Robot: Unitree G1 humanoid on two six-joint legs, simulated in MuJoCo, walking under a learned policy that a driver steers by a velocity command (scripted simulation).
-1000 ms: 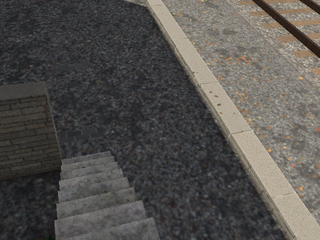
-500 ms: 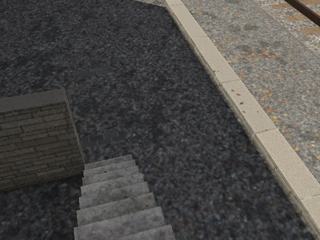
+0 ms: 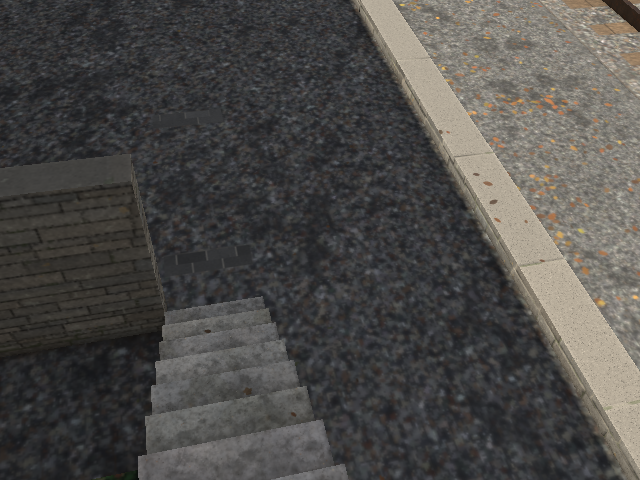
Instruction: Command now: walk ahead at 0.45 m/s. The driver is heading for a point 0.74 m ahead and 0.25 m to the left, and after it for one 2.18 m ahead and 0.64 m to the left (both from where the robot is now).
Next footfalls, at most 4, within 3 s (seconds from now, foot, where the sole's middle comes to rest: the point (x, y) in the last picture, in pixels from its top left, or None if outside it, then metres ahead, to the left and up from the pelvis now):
0.14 left None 0.14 0.18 -0.92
0.68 right None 0.42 -0.05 -1.12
1.28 left None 0.59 0.30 -1.31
1.84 right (257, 470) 0.85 0.21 -1.51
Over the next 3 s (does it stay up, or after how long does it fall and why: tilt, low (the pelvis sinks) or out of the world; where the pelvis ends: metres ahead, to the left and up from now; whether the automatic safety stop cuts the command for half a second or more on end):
stays up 0.81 0.33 -0.75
